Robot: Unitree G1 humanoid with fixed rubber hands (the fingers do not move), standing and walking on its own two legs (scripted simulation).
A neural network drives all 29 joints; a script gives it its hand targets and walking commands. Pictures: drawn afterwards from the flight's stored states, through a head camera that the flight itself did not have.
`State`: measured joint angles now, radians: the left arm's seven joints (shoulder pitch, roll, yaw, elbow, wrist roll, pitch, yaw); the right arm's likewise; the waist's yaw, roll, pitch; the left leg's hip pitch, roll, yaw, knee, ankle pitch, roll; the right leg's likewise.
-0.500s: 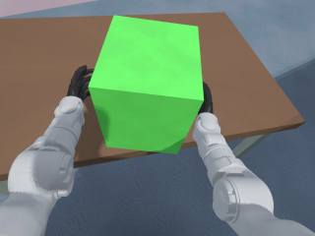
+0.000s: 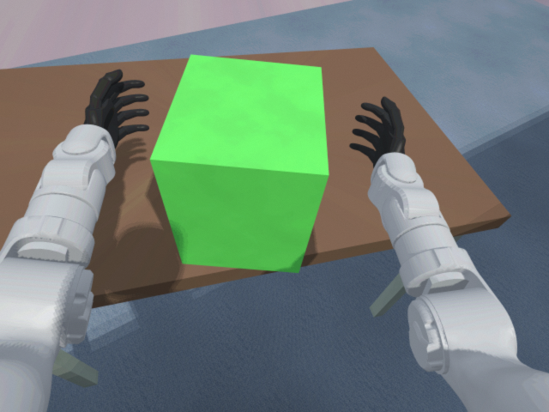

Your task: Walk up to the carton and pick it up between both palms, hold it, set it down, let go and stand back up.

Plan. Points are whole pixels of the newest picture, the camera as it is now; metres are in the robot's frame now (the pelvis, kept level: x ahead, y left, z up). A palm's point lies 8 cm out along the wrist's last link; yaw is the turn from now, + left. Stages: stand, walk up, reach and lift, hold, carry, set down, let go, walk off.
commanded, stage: set down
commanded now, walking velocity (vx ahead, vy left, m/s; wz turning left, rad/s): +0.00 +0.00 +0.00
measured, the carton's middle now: (248, 170) +0.49 +0.03 +0.06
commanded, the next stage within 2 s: none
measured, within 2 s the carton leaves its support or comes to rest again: neither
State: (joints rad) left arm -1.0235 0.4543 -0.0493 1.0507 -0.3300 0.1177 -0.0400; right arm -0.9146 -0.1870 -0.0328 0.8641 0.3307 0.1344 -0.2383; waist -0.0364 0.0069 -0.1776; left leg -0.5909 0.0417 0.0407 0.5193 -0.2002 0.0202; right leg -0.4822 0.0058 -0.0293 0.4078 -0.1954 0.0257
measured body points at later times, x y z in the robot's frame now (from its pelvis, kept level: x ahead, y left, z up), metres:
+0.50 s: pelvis -0.02 -0.01 +0.00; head +0.02 +0.03 +0.45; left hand +0.47 +0.25 +0.20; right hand +0.45 -0.13 +0.20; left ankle +0.02 +0.10 -0.73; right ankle -0.01 -0.14 -0.73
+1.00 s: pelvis -0.01 +0.00 +0.01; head +0.01 +0.02 +0.46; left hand +0.42 +0.25 +0.14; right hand +0.40 -0.15 +0.12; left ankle +0.02 +0.10 -0.73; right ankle -0.01 -0.14 -0.73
